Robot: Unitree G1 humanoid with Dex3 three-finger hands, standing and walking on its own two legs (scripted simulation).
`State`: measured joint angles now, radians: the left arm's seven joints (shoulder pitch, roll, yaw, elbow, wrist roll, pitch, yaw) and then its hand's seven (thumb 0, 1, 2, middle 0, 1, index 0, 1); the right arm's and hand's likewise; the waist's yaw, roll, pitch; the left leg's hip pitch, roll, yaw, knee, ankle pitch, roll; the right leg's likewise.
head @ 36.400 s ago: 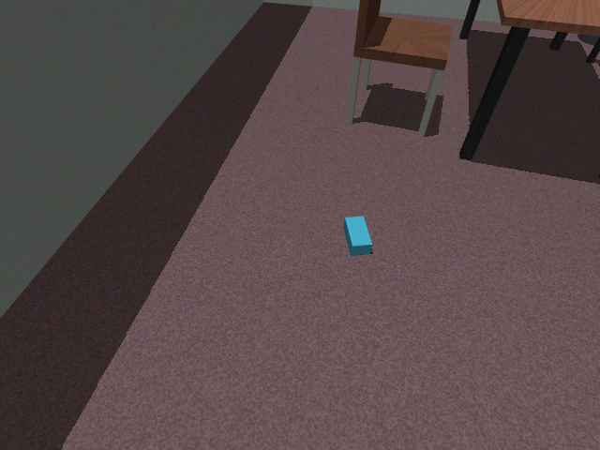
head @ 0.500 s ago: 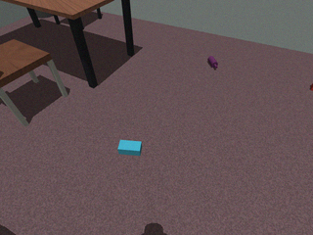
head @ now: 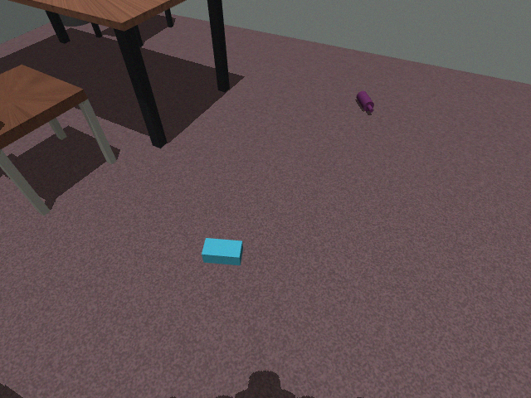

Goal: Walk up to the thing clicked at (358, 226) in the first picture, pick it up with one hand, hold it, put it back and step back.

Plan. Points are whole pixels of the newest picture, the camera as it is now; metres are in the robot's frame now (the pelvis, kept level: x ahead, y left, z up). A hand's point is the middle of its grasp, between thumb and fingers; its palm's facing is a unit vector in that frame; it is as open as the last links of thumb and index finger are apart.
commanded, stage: stand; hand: left
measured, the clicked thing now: (222, 251) +0.82 +0.20 -0.75
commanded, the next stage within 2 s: walk up in 0.02 s
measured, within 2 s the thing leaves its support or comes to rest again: neither
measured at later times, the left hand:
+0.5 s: hand out of the picture +0.15 +0.32 -0.16, palm faces -0.03 -0.94 -0.33, open 7.4 cm
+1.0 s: hand (148, 281) +0.37 +0.25 -0.13, palm faces -0.03 -0.93 -0.37, open 7.4 cm
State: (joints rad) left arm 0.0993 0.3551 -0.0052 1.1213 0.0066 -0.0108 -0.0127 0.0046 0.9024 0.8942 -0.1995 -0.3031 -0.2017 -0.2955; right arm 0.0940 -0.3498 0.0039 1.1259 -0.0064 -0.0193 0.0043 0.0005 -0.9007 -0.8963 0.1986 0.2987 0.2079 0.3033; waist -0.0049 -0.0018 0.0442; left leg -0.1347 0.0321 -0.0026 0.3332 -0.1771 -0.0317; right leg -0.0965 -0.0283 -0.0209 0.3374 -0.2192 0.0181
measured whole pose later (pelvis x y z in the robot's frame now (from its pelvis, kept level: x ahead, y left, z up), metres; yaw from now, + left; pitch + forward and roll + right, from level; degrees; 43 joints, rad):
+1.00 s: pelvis +0.28 +0.00 -0.01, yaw -1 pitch -4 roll +1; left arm 0.27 0.35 0.05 0.82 0.01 -0.05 -0.05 0.00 0.90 0.89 -0.20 -0.30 -0.20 -0.30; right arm 0.33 -0.41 -0.06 0.84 -0.01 -0.05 0.03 0.00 -0.90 -0.90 0.20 0.30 0.21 0.30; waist 0.00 0.04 0.11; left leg -0.44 0.05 -0.05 1.04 -0.31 0.02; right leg -0.19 0.02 -0.06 0.47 -0.21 -0.06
